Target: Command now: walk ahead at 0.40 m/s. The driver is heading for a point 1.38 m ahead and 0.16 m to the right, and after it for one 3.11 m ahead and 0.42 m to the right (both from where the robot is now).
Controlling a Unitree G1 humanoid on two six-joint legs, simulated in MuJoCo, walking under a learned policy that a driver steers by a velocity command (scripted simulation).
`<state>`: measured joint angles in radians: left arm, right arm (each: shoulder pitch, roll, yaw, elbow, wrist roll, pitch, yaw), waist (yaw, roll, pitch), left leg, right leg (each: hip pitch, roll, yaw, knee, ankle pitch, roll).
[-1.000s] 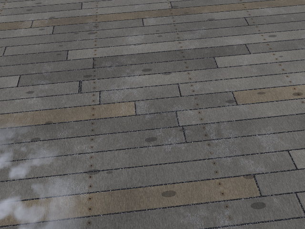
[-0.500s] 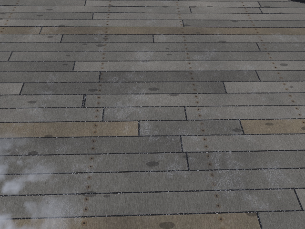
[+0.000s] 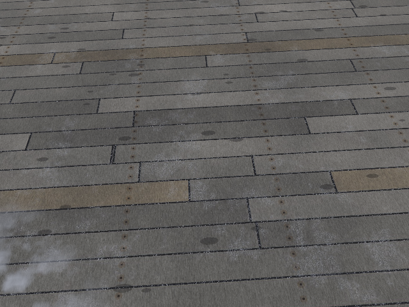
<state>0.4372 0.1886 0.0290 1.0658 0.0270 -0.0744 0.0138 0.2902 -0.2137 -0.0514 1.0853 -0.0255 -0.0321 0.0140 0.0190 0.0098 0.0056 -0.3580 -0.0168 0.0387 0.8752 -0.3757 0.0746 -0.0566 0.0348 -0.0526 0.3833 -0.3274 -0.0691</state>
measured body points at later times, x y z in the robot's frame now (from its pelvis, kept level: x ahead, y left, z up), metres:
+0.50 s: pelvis +0.19 +0.03 +0.00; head +0.23 +0.04 +0.44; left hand +0.22 +0.26 -0.16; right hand +0.23 -0.21 -0.15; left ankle +0.25 +0.09 -0.74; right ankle +0.17 -0.10 -0.69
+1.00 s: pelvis +0.25 +0.00 +0.00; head +0.24 +0.01 +0.45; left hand +0.22 +0.22 -0.16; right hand +0.24 -0.22 -0.16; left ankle +0.25 +0.08 -0.74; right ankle +0.23 -0.10 -0.74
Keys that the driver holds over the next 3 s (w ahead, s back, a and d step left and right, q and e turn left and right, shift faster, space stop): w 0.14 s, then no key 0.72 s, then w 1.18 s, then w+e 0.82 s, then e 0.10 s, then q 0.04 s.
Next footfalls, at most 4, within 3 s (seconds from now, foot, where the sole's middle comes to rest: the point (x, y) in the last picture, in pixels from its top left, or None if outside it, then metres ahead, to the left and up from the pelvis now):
0.28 left None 0.30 0.09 -0.78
0.66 right None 0.27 -0.10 -0.78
1.62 right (236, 259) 0.69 -0.05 -0.78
2.18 left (188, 188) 1.00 0.14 -0.78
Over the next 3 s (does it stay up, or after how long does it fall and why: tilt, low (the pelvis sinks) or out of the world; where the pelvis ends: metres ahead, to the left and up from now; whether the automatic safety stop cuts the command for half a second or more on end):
stays up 1.23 -0.05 0.00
